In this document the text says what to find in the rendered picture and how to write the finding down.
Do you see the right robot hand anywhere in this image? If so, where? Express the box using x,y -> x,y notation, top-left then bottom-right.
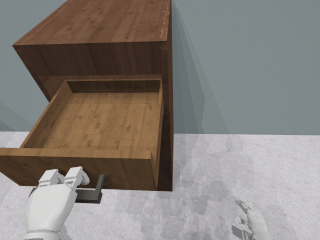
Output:
231,196 -> 271,240

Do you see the left robot forearm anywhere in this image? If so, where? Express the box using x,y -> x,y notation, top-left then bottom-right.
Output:
21,230 -> 61,240

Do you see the left robot hand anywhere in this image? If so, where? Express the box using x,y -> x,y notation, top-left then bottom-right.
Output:
25,166 -> 90,240

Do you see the cabinet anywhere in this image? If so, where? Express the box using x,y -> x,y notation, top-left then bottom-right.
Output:
12,0 -> 174,192

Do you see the handle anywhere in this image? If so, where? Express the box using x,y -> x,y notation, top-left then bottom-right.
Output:
29,174 -> 105,204

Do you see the drawer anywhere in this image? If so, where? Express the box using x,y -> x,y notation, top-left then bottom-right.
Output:
0,78 -> 164,191

